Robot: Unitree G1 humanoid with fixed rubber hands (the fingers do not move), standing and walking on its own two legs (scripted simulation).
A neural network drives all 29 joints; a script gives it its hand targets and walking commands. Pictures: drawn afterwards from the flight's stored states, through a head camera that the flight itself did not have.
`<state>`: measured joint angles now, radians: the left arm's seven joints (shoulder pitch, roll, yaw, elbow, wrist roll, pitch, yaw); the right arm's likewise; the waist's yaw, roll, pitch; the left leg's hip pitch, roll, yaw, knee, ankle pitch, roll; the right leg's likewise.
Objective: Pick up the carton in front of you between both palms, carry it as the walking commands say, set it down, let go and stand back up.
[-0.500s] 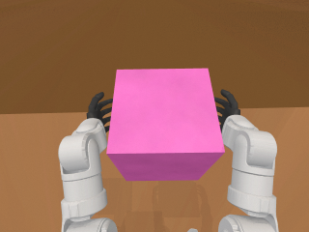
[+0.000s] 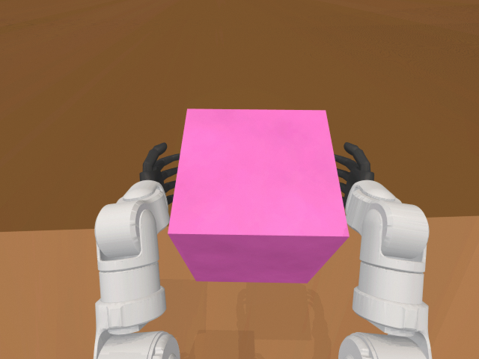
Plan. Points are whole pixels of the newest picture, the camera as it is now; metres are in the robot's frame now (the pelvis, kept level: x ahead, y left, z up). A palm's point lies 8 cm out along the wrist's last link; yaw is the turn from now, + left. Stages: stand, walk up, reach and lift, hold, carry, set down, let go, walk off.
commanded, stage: carry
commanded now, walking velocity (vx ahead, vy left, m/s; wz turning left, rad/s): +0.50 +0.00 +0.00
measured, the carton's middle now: (253, 205) +0.37 +0.00 +0.09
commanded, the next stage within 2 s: none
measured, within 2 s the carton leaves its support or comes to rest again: neither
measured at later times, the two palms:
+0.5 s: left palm (180, 86) +0.62 +0.14 +0.18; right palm (318, 80) +0.65 -0.15 +0.17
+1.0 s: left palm (193, 21) +0.95 +0.15 +0.20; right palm (299, 22) +0.93 -0.15 +0.20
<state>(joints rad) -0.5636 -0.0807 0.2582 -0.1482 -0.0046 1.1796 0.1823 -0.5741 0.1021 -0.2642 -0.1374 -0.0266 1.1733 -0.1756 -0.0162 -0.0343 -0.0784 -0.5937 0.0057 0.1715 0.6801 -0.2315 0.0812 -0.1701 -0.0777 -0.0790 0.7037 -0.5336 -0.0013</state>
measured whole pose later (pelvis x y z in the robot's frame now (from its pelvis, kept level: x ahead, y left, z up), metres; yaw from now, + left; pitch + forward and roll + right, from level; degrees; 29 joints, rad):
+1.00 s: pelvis +0.60 +0.02 +0.08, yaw +0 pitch +4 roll +0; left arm -0.55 -0.12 0.31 -0.14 0.02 1.19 0.18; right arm -0.54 0.11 -0.26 -0.11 -0.01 1.17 -0.19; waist -0.07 -0.01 -0.03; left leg -0.45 0.00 0.15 0.60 -0.32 0.08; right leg -0.56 -0.01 -0.02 1.32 -0.42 -0.04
